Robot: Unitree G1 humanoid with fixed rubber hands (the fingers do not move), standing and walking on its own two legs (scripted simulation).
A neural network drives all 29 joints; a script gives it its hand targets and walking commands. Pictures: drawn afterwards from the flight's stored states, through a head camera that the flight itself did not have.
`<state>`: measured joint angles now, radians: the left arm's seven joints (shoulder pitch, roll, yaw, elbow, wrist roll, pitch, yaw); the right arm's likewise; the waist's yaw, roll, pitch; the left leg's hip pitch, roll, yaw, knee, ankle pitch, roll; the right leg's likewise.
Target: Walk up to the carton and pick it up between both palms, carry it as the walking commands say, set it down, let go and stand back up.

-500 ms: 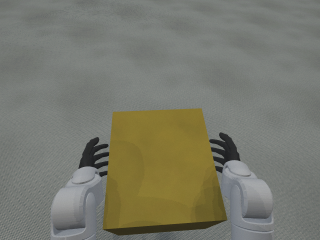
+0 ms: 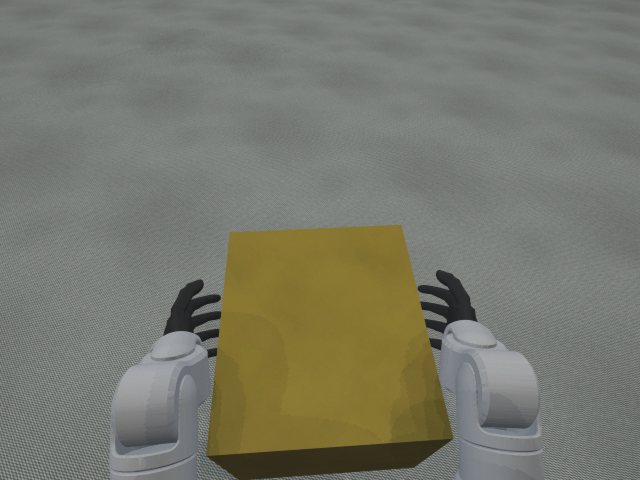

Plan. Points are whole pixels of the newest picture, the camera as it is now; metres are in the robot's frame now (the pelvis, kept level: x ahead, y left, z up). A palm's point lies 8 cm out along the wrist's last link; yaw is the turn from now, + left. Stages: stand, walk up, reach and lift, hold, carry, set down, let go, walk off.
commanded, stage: carry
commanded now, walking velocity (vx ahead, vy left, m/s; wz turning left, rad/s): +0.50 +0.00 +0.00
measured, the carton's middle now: (321, 350) +0.29 +0.00 +0.02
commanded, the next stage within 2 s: none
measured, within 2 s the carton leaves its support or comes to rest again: neither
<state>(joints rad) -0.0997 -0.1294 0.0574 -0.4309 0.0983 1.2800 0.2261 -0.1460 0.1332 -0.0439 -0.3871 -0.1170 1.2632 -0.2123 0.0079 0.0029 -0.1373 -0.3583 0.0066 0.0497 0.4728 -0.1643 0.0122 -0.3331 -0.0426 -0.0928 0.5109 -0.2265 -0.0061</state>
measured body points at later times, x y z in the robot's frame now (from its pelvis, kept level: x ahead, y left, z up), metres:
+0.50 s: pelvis +0.13 -0.02 -0.01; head +0.11 -0.02 +0.44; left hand +0.39 +0.14 +0.09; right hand +0.40 -0.17 +0.09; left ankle +0.06 +0.10 -0.73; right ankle +0.02 -0.12 -0.74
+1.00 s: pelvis +0.40 -0.05 +0.01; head +0.43 -0.07 +0.46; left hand +0.65 +0.13 +0.09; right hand +0.69 -0.18 +0.09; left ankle +0.39 +0.08 -0.68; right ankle +0.36 -0.13 -0.74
